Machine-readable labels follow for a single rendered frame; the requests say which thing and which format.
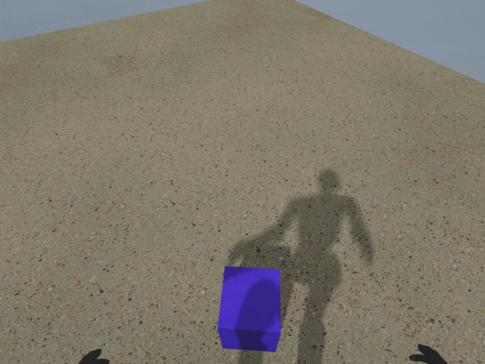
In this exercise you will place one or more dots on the robot right hand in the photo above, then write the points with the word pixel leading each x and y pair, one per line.
pixel 430 356

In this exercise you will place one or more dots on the carton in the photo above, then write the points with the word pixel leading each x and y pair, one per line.
pixel 249 317

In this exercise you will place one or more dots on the robot left hand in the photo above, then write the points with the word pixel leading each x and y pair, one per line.
pixel 91 358

